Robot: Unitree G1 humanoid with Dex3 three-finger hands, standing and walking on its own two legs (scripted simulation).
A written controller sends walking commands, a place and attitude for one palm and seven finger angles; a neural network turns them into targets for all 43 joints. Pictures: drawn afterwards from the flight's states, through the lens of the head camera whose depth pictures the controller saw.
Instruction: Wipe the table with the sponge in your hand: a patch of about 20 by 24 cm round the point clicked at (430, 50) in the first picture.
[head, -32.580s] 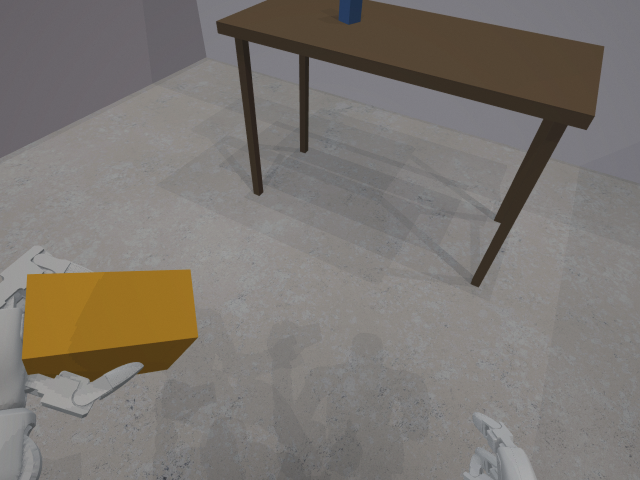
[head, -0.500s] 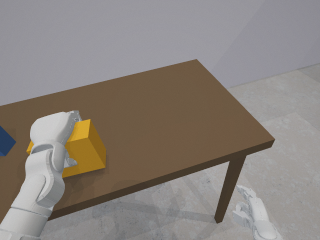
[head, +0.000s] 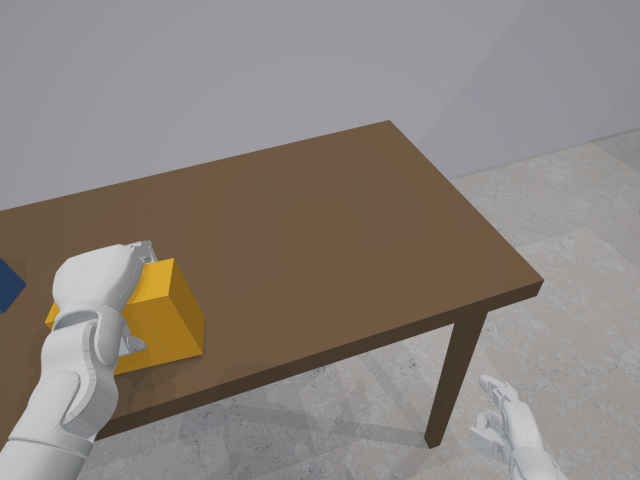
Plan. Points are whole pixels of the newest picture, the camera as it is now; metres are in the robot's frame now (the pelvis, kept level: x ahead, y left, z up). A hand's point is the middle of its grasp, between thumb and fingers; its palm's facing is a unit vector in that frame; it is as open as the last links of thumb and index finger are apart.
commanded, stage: lower the sponge onto the table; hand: left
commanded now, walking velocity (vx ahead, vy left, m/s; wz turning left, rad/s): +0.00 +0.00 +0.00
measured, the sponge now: (142, 328) +0.26 +0.29 +0.06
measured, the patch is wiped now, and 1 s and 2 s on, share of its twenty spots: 0.00 0.30 0.55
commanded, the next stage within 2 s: wipe forward along the first lane in 0.28 s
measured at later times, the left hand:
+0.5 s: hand (122, 307) +0.26 +0.30 +0.10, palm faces +0.02 -0.05 -1.00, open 10.4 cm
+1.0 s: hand (129, 277) +0.31 +0.32 +0.10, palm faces -0.05 -0.02 -1.00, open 10.4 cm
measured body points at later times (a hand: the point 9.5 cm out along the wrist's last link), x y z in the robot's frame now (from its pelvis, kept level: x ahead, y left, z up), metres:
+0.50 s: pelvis +0.00 +0.00 +0.00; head -0.02 -0.04 +0.45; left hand +0.26 +0.30 +0.16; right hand +0.23 -0.20 -0.09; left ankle +0.00 +0.11 -0.74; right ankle +0.02 -0.07 -0.74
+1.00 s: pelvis -0.01 +0.00 +0.00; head -0.01 -0.04 +0.44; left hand +0.31 +0.32 +0.16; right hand +0.17 -0.25 -0.12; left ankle +0.00 +0.11 -0.74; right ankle +0.02 -0.07 -0.74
